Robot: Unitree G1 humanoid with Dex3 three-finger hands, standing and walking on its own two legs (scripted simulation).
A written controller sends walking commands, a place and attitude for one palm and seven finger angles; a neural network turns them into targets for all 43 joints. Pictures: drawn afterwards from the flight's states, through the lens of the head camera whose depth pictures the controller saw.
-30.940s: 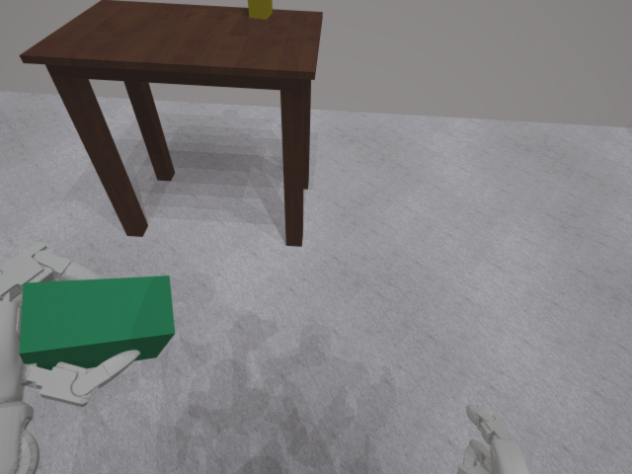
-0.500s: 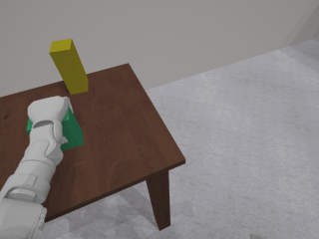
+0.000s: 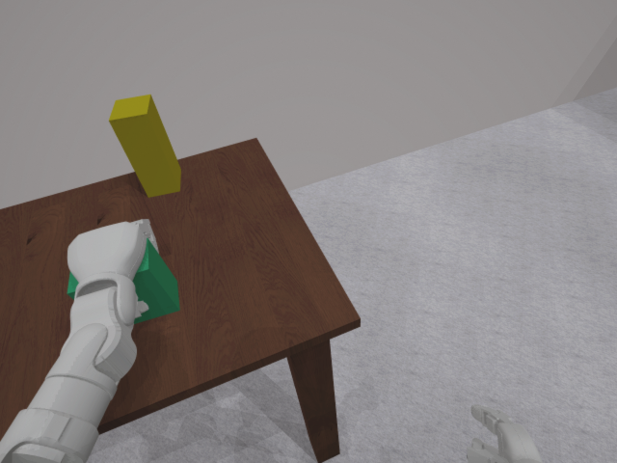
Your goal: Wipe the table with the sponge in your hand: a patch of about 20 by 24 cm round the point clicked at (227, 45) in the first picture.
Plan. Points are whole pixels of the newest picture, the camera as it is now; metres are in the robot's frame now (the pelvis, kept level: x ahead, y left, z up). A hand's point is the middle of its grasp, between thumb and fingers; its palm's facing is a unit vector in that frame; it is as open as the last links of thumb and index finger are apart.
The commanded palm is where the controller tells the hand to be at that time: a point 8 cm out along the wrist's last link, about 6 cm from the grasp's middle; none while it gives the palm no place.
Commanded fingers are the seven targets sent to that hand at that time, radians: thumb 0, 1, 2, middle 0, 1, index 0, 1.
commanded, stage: wipe back along the middle lane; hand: left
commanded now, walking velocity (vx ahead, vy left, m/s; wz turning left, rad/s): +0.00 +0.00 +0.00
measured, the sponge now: (134, 293) +0.33 +0.29 +0.05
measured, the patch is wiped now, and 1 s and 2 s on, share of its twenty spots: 0.55 0.80 0.85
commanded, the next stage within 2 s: slide across to the third lane in 0.68 s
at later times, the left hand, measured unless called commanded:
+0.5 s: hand (133, 300) +0.29 +0.25 +0.09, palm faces +0.08 -0.04 -1.00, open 9.6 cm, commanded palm +0.24 +0.24 +0.12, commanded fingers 0.00 0.10 1.30 -1.20 -1.60 -1.20 -1.60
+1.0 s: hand (136, 323) +0.26 +0.23 +0.09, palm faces +0.07 -0.07 -0.99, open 9.6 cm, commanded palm +0.22 +0.21 +0.14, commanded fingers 0.00 0.10 1.30 -1.20 -1.60 -1.20 -1.60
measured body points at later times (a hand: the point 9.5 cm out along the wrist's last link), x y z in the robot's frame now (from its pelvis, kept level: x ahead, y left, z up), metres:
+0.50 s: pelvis -0.01 +0.00 +0.00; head -0.02 -0.05 +0.45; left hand +0.28 +0.25 +0.15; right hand +0.20 -0.23 -0.10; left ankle +0.01 +0.08 -0.74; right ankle -0.07 -0.07 -0.74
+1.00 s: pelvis -0.02 -0.01 +0.00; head -0.05 -0.06 +0.45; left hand +0.25 +0.23 +0.15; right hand +0.21 -0.23 -0.09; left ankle +0.01 +0.08 -0.74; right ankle -0.07 -0.07 -0.74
